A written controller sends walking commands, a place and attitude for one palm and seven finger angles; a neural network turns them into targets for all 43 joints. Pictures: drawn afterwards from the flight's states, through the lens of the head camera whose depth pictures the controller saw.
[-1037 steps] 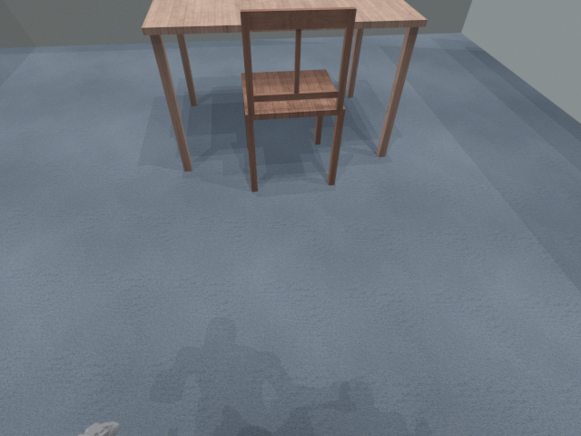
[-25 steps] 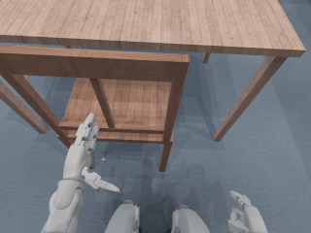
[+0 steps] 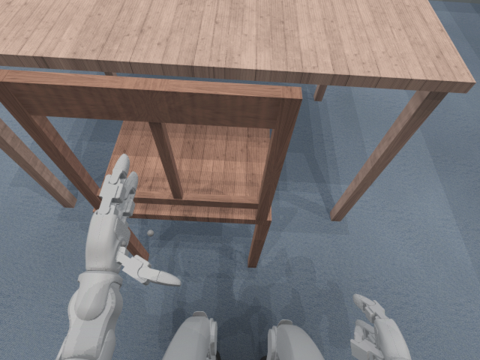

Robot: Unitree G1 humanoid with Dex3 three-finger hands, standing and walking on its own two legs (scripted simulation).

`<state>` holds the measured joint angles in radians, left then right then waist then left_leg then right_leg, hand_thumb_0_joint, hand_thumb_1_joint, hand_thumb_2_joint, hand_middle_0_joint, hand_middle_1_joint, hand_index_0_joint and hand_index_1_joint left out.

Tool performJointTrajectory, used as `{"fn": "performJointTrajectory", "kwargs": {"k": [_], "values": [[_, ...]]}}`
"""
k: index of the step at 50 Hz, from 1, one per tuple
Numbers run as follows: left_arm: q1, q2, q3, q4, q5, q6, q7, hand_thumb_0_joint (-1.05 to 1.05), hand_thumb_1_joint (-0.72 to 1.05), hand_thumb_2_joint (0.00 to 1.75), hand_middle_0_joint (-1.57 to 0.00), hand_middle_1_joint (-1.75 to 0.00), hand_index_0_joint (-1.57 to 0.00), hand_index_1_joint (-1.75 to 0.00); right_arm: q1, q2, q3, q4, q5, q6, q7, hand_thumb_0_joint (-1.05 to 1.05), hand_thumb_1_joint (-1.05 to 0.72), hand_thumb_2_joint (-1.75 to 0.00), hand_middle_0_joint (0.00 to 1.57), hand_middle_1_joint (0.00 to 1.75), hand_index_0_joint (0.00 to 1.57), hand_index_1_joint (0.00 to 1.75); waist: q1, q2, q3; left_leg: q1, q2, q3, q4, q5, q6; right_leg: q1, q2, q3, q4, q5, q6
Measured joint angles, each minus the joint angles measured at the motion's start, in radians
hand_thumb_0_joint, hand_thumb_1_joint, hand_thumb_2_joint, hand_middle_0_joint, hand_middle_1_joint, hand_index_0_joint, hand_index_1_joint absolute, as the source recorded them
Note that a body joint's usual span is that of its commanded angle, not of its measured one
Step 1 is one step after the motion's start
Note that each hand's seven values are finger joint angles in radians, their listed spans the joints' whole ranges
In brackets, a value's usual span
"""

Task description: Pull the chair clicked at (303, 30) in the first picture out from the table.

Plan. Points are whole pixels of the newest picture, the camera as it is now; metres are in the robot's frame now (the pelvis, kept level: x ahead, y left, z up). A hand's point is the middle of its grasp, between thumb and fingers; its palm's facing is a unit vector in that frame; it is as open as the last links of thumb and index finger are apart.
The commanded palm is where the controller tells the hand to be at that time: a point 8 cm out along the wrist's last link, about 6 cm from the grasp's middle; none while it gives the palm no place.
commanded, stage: aim the fingers beside a spindle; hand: left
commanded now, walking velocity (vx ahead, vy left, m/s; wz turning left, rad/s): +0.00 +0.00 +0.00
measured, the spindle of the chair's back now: (169, 164) +0.45 +0.16 +0.00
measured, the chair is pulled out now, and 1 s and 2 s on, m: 0.00 0.00 0.00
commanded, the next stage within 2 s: push the fingers through the gap in 1.60 s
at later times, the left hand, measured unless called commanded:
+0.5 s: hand (158, 248) +0.29 +0.15 -0.01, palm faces -0.03 -1.00 +0.02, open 17.0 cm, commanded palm +0.29 +0.19 +0.02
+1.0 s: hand (152, 229) +0.30 +0.15 +0.06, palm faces +0.02 -1.00 -0.08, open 17.0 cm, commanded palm +0.29 +0.19 +0.02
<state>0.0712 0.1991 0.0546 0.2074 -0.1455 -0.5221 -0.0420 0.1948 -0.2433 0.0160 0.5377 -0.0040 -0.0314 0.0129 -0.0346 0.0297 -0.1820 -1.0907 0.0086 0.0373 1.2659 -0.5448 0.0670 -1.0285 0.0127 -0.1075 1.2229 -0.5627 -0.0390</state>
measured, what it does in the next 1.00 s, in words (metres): stands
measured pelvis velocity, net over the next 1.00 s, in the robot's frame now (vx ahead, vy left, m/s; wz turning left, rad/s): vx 0.00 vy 0.00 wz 0.01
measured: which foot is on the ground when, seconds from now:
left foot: down 0.00-1.00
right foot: down 0.00-1.00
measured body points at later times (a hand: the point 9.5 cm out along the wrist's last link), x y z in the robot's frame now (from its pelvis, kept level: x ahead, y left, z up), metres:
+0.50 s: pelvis +0.00 +0.01 +0.00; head +0.10 +0.03 +0.44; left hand +0.29 +0.20 -0.01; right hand +0.17 -0.23 -0.10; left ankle +0.03 +0.08 -0.63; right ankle +0.01 -0.10 -0.63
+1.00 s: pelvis +0.00 +0.00 +0.00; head +0.09 +0.00 +0.44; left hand +0.29 +0.20 +0.06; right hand +0.17 -0.24 -0.10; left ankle +0.03 +0.08 -0.63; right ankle +0.01 -0.10 -0.63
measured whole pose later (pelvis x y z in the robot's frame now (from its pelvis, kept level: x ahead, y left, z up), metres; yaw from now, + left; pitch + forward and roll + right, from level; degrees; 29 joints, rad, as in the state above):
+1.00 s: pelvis +0.00 +0.00 +0.00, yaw +1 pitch +21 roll -3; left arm 0.08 0.21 0.03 0.18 -0.13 -0.53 -0.02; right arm 0.21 -0.25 0.02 0.54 0.00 -0.01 0.02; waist -0.03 0.05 -0.19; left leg -1.07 0.00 0.03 1.25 -0.54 0.06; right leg -1.01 0.01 -0.12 1.20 -0.56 -0.04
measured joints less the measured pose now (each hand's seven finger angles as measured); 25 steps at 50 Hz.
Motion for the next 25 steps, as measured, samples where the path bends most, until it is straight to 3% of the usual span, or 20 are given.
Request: {"fn": "performJointTrajectory", "kwargs": {"k": [4,8,13,17,21,25], "values": [[-0.068,0.011,0.014,0.120,-0.019,0.061,-0.038,-0.01,-0.50,0.30,-0.06,-0.08,-0.06,-0.08,-0.006,-0.007,0.011,-0.007,0.015,0.019,0.008,0.01,-0.90,-0.90,0.21,0.30,0.20,0.30,0.001,0.007,-0.003,-0.018,-0.005,-0.004,0.011,0.001,0.004,-0.014,-0.005,-0.005,0.009,-0.001,0.002],[-0.042,-0.011,-0.030,0.118,-0.036,0.118,-0.068,-0.01,-0.50,0.30,-0.06,-0.08,-0.05,-0.08,-0.004,-0.006,0.009,-0.024,0.019,0.017,0.001,0.01,-0.90,-0.90,0.21,0.30,0.20,0.30,-0.006,0.006,0.007,-0.028,-0.004,-0.003,0.014,0.000,0.008,-0.022,-0.004,-0.004,0.008,0.002,0.007],[0.050,-0.027,-0.080,-0.064,-0.007,0.060,-0.007,-0.02,-0.50,0.30,-0.06,-0.08,-0.06,-0.08,0.009,0.005,-0.002,-0.021,0.004,0.002,-0.006,0.01,-0.90,-0.90,0.21,0.30,0.20,0.30,-0.004,0.000,0.010,0.000,-0.003,0.007,-0.005,-0.001,0.009,0.001,-0.002,0.008,-0.010,0.005,0.012],[0.003,-0.011,-0.035,-0.022,0.026,0.018,0.031,-0.01,-0.50,0.30,-0.07,-0.08,-0.06,-0.08,0.009,0.005,0.005,-0.008,-0.002,0.019,0.007,0.01,-0.90,-0.90,0.20,0.30,0.20,0.30,0.002,0.003,-0.007,0.006,-0.005,0.007,-0.009,0.000,0.012,0.007,-0.004,0.008,-0.012,0.004,0.013],[-0.064,-0.001,0.004,0.130,0.002,0.082,-0.014,-0.01,-0.50,0.30,-0.06,-0.08,-0.06,-0.08,0.000,0.000,0.017,-0.012,0.015,0.040,0.014,0.01,-0.90,-0.90,0.21,0.30,0.20,0.30,-0.001,0.000,-0.006,-0.011,-0.007,0.003,0.006,-0.002,0.012,-0.008,-0.007,0.003,0.003,-0.001,0.010],[-0.016,-0.008,-0.027,0.100,-0.030,0.126,-0.050,-0.01,-0.50,0.30,-0.06,-0.08,-0.05,-0.08,0.000,0.000,0.010,-0.030,0.017,0.029,0.003,0.01,-0.90,-0.90,0.21,0.30,0.20,0.30,-0.008,-0.001,0.009,-0.022,-0.003,-0.003,0.014,-0.005,0.010,-0.015,-0.003,-0.003,0.003,0.000,0.009]]}}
